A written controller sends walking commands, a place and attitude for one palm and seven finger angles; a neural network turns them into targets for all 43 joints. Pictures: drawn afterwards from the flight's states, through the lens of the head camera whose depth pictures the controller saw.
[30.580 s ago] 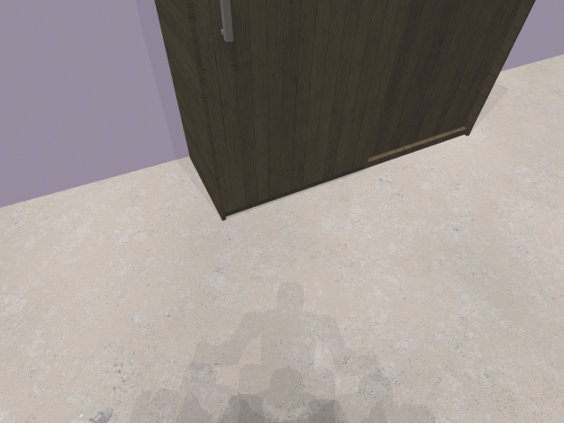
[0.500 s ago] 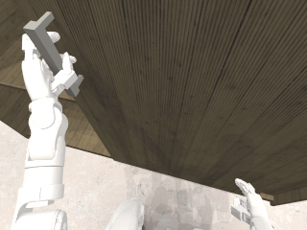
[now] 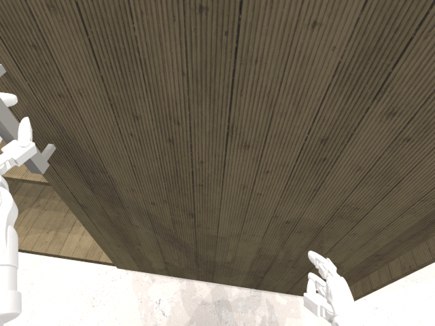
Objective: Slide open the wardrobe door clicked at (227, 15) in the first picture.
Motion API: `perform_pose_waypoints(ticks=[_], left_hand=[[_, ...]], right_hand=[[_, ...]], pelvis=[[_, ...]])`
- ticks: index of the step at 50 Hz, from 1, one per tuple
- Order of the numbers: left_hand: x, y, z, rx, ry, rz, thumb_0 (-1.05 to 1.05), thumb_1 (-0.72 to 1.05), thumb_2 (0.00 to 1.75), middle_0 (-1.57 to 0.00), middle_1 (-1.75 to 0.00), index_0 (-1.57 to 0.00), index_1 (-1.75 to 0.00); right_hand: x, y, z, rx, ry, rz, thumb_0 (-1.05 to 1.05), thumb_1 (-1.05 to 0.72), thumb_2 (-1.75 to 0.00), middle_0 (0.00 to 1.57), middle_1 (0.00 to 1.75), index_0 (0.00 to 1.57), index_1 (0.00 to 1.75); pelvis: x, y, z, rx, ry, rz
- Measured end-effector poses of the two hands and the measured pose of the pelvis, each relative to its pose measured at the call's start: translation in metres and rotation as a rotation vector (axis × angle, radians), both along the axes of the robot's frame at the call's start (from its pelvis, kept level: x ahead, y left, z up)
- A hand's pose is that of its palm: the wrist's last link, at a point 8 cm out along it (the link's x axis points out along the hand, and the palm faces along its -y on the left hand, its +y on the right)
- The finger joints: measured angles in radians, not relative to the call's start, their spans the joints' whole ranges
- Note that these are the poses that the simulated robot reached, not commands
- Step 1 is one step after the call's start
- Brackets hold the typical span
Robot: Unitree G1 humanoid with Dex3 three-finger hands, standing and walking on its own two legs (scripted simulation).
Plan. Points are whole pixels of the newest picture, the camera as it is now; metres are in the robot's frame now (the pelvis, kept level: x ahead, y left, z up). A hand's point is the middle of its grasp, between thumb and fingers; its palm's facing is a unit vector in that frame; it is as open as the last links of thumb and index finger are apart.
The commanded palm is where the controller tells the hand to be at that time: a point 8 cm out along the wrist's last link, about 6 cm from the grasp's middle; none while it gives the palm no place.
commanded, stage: stop walking and hold the door there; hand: left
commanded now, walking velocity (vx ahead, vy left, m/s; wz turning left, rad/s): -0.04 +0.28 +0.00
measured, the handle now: (19, 124) +0.35 +0.39 +0.16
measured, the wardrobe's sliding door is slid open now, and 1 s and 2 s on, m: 0.67 0.67 0.67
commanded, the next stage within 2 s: none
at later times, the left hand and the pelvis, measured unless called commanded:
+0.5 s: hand (26, 144) +0.31 +0.35 +0.16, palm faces +0.55 -0.82 -0.17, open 6.8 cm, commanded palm +0.27 +0.37 +0.12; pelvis -0.05 +0.03 +0.00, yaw -3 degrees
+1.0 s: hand (25, 145) +0.31 +0.36 +0.15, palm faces +0.50 -0.83 -0.24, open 6.2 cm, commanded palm +0.27 +0.38 +0.12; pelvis -0.06 +0.04 -0.01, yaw -6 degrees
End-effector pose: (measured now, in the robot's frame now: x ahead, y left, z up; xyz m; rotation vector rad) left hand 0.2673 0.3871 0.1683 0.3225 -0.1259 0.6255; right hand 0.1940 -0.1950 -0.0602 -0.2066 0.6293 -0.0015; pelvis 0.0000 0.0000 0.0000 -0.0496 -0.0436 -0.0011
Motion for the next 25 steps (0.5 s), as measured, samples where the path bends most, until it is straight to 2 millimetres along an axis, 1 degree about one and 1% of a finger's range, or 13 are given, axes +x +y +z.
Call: perform_pose_waypoints(ticks=[1,2,4,6,9,13,16,19,22,25], left_hand=[[0.0,0.0,0.0,0.026,0.009,0.022,-0.15,0.62,0.77,-0.46,-1.4,-0.22,-1.34],[-0.001,-0.001,0.0,0.042,0.017,0.043,-0.16,0.61,0.77,-0.46,-1.4,-0.22,-1.34],[-0.002,-0.002,0.002,0.05,0.046,0.074,-0.18,0.61,0.76,-0.45,-1.4,-0.22,-1.35],[-0.002,-0.004,0.003,0.031,0.064,0.089,-0.17,0.61,0.75,-0.44,-1.38,-0.23,-1.35],[-0.002,-0.004,0.003,0.005,0.061,0.09,-0.16,0.61,0.76,-0.43,-1.36,-0.25,-1.35],[-0.002,-0.002,0.002,-0.016,0.039,0.059,-0.15,0.61,0.76,-0.44,-1.37,-0.25,-1.36],[-0.001,-0.001,-0.001,-0.035,-0.003,0.021,-0.14,0.62,0.77,-0.44,-1.38,-0.24,-1.35],[0.0,0.001,-0.005,-0.046,-0.051,-0.026,-0.13,0.63,0.79,-0.45,-1.39,-0.22,-1.33],[-0.001,-0.001,-0.006,-0.071,-0.056,-0.05,-0.11,0.67,0.79,-0.45,-1.4,-0.17,-1.3],[-0.002,0.0,-0.004,-0.079,-0.036,-0.065,-0.1,0.68,0.78,-0.43,-1.39,-0.16,-1.3]], right_hand=[[0.0,-0.011,-0.009,0.003,-0.01,-0.008,0.01,-0.9,-0.9,0.2,0.3,0.2,0.3],[-0.002,-0.022,-0.018,-0.003,-0.009,-0.026,0.01,-0.9,-0.9,0.21,0.3,0.2,0.3],[-0.011,-0.045,-0.031,-0.019,0.021,-0.09,0.01,-0.9,-0.9,0.2,0.3,0.2,0.3],[-0.029,-0.064,-0.038,-0.034,0.067,-0.151,0.01,-0.9,-0.9,0.2,0.3,0.2,0.3],[-0.062,-0.085,-0.039,-0.077,0.14,-0.216,0.01,-0.9,-0.9,0.2,0.3,0.2,0.3],[-0.106,-0.1,-0.033,-0.14,0.208,-0.28,0.01,-0.91,-0.9,0.2,0.3,0.2,0.3],[-0.135,-0.101,-0.028,-0.191,0.235,-0.307,0.01,-0.91,-0.9,0.2,0.3,0.2,0.3],[-0.156,-0.093,-0.027,-0.223,0.246,-0.336,0.01,-0.91,-0.9,0.2,0.3,0.2,0.3],[-0.171,-0.072,-0.022,-0.19,0.255,-0.35,0.01,-0.91,-0.9,0.2,0.3,0.2,0.3],[-0.178,-0.047,-0.022,-0.14,0.258,-0.33,0.01,-0.91,-0.9,0.2,0.3,0.2,0.3]], pelvis=[[0.002,-0.006,-0.009,0.035,0.006,0.001],[0.001,-0.008,-0.015,0.039,0.009,-0.01],[-0.004,-0.006,-0.016,0.031,0.005,-0.024],[-0.009,-0.004,-0.012,0.048,0.001,-0.032],[-0.015,-0.003,-0.006,0.076,-0.003,-0.032],[-0.022,0.002,-0.002,0.084,-0.005,-0.033],[-0.029,0.01,-0.005,0.064,-0.004,-0.028],[-0.038,0.022,-0.011,0.04,-0.015,-0.031],[-0.043,0.027,-0.005,0.033,-0.019,-0.052],[-0.047,0.029,0.002,0.014,-0.01,-0.054]])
